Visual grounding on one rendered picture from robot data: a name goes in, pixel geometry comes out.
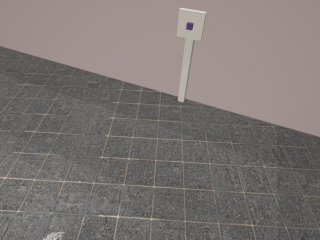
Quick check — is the button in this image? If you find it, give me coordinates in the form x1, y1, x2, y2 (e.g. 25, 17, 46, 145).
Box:
186, 22, 194, 30

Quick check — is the panel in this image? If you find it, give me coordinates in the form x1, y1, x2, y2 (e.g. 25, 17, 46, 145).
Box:
177, 8, 207, 103

